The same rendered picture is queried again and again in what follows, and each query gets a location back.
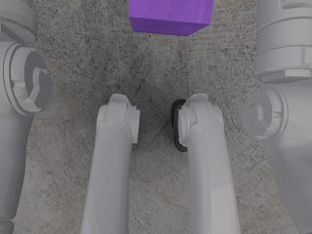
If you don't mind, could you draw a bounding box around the right robot upper arm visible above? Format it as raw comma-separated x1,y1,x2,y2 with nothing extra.
241,84,312,234

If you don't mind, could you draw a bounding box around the left robot forearm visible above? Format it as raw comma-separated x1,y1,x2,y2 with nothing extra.
0,0,38,45

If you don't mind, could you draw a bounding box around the right robot shin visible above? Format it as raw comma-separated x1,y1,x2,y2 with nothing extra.
178,94,224,147

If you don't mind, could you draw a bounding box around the carton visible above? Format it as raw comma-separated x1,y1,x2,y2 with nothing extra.
129,0,214,36

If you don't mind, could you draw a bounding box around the right robot forearm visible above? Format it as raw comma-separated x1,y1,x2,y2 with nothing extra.
253,0,312,86

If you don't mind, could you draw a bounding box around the left robot upper arm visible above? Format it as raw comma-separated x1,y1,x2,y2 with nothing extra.
0,41,54,234

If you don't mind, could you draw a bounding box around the left robot thigh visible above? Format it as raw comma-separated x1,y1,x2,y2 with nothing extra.
79,101,140,234

